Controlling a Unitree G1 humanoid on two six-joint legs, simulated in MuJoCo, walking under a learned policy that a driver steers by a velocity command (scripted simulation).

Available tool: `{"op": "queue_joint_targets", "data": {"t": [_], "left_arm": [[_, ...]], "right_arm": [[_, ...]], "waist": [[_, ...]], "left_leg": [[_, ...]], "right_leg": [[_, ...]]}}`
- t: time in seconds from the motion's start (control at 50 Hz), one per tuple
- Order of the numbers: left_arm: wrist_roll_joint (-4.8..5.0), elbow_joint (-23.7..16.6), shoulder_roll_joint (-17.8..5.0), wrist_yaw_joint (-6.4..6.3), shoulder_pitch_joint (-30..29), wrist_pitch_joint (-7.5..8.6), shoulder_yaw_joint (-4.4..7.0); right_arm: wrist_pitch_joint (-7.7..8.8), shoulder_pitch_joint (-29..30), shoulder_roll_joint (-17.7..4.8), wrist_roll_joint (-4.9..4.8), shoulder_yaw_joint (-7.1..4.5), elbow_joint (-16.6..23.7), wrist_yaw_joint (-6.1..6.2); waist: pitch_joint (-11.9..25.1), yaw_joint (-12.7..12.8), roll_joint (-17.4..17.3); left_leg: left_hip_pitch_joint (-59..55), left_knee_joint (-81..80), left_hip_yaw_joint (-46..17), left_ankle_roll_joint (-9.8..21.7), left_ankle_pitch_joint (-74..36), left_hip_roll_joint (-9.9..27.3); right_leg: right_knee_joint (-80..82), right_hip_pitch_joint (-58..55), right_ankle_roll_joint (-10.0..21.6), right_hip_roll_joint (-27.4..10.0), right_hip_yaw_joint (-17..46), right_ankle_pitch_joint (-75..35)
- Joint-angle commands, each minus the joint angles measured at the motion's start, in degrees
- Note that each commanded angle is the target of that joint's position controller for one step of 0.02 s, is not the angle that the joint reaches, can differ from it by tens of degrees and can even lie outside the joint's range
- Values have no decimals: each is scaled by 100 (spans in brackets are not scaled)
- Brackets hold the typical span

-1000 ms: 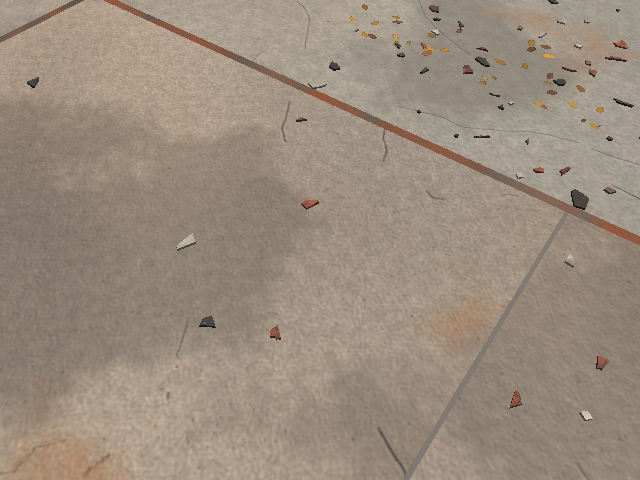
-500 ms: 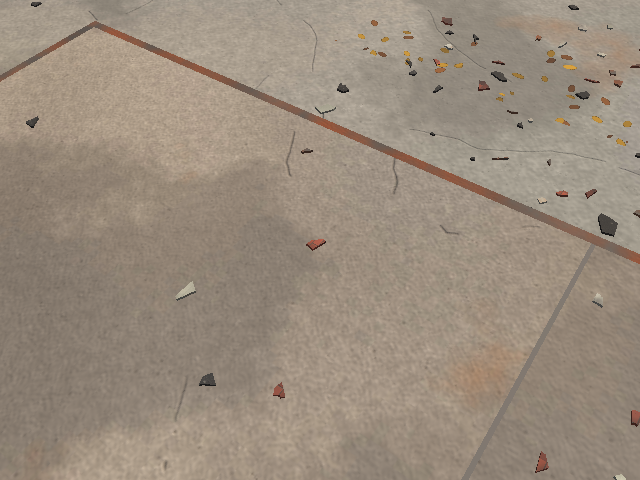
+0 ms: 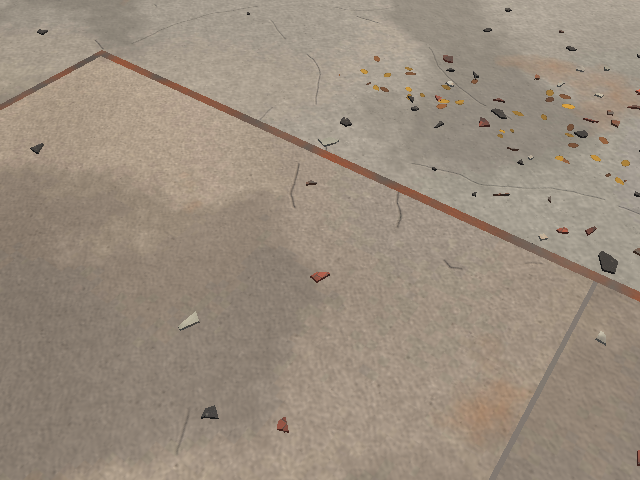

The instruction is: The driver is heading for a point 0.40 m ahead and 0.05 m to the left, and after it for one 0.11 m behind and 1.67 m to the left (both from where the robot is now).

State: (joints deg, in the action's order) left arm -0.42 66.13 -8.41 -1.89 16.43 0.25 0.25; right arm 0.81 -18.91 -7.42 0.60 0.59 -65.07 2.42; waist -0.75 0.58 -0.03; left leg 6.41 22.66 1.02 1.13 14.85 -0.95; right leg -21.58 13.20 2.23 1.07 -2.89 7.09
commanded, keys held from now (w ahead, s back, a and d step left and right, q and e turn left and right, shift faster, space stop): no key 0.30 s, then w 0.38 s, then w+q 0.32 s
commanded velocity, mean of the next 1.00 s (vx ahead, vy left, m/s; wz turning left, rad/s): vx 0.24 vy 0.00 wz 0.09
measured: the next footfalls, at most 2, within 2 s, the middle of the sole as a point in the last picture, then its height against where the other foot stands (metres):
left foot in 1.10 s outside the picture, level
right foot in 1.64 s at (334, 351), level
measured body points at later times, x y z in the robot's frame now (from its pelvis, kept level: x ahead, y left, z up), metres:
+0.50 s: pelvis +0.05 +0.00 -0.01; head +0.04 -0.01 +0.44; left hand +0.03 +0.22 -0.16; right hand -0.03 -0.22 -0.17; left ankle -0.03 +0.11 -0.74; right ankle +0.05 -0.09 -0.73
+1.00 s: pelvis +0.26 -0.04 -0.01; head +0.30 -0.04 +0.43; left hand +0.14 +0.16 -0.16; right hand +0.44 -0.24 -0.15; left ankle +0.42 +0.06 -0.71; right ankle +0.11 -0.11 -0.74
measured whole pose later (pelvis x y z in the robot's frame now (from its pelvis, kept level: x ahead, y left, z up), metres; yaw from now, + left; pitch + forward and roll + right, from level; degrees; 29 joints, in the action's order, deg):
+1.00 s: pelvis +0.26 -0.04 -0.01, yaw +7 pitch +1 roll +0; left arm -1.0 64.1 -7.1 -2.1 27.6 6.4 0.6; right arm 1.8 -3.7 -10.0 1.2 -2.3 -53.4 -2.2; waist -3.2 1.7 -1.1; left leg 35.7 39.4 7.2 6.1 3.5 0.7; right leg -11.1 -8.9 3.1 3.2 -11.5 21.3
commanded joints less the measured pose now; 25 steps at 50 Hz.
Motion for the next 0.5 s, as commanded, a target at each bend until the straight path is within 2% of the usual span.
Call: {"op": "queue_joint_targets", "data": {"t": [0.02,0.3,0.32,0.36,0.4,0.42,0.44,0.46,0.5], "left_arm": [[0,-37,-392,-22,289,31,44],[0,103,-285,-54,409,28,32],[-3,119,-261,-51,442,22,27],[-14,65,-342,-33,403,-11,78],[-72,-97,-316,26,208,-23,110],[-110,-234,-186,70,4,4,90],[-178,-371,-103,109,-157,53,73],[-192,-506,-164,142,-318,115,94],[-153,-706,-329,203,-466,246,161]], "right_arm": [[23,-445,-416,-2,-55,24,17],[39,-561,-320,-5,-33,-45,38],[37,-636,-312,4,-34,-69,36],[0,-716,-503,25,-126,-57,25],[-48,-883,-676,28,-218,0,3],[-48,-1089,-774,15,-268,-35,6],[-32,-1127,-857,19,-317,-46,13],[2,-1152,-850,39,-340,-41,7],[101,-1120,-873,111,-380,-12,-21]], "waist": [[-370,-13,-26],[-406,-9,-46],[-298,-22,-55],[-431,-57,-226],[-893,-200,-542],[-1121,-310,-758],[-1327,-344,-899],[-1386,-366,-838],[-1303,-328,-678]], "left_leg": [[737,-616,-609,188,-137,623],[586,-586,-576,197,-472,625],[544,-645,-569,217,-40,583],[676,-682,-666,380,1405,497],[754,-1046,-1292,708,2894,825],[593,-1383,-1804,924,3320,1221],[509,-1582,-2206,1132,3322,1628],[420,-1672,-2389,1264,3048,1824],[-39,-1564,-2288,1323,2177,1865]], "right_leg": [[334,-364,37,-598,743,45],[230,-436,31,-620,719,-279],[228,-471,37,-559,683,113],[-124,-198,118,-269,463,1342],[-750,673,170,8,197,2243],[-1251,1170,140,119,-40,2060],[-1699,1506,141,-16,-157,1695],[-1988,1759,164,-184,-89,1580],[-2157,2123,192,-349,42,1724]]}}
Velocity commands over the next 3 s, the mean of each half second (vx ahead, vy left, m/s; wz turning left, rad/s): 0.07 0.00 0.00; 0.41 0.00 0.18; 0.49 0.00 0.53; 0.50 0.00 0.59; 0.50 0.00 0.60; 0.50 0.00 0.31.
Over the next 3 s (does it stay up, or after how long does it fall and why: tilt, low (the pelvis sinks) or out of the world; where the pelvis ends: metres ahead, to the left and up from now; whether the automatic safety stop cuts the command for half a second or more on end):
stays up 1.14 0.56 0.00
